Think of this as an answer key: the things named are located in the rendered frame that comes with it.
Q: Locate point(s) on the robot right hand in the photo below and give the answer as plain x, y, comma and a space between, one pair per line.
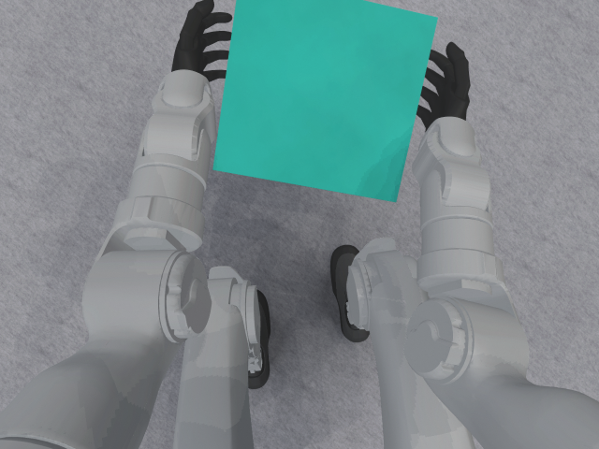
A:
453, 99

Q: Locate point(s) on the left robot forearm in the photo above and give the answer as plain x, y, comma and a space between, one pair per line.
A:
164, 203

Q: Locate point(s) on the robot left hand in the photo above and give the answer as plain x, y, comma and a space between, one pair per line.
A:
189, 53

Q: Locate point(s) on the right robot forearm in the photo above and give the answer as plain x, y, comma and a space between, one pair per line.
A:
458, 257

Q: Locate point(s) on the left robot upper arm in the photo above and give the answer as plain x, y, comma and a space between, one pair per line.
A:
139, 308

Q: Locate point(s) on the carton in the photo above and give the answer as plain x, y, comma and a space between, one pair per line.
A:
323, 93

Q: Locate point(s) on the robot left shin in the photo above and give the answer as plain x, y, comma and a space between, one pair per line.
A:
255, 357

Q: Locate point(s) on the right robot upper arm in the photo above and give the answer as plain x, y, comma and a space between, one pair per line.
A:
474, 358

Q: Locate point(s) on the robot left thigh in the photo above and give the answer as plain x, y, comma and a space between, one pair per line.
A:
213, 409

